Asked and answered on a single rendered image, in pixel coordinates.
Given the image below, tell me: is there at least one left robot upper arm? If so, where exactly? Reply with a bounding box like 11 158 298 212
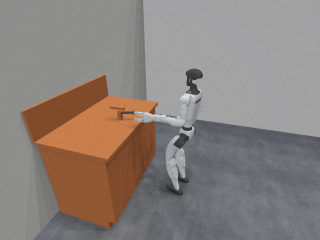
177 94 191 127

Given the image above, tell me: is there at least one robot left hand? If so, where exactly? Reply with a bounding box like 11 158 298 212
134 111 154 123

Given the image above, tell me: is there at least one counter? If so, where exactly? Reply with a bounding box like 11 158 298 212
21 74 158 229

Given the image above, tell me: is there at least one tap lever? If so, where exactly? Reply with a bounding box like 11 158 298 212
121 110 135 115

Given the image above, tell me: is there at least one humanoid robot torso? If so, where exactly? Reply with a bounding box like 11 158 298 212
179 91 202 142

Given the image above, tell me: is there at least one robot right thigh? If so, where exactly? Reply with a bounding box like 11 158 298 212
175 130 196 158

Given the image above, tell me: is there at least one right robot upper arm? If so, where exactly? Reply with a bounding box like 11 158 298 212
198 89 203 114

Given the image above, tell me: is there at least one robot left forearm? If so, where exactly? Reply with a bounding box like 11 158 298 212
153 114 183 127

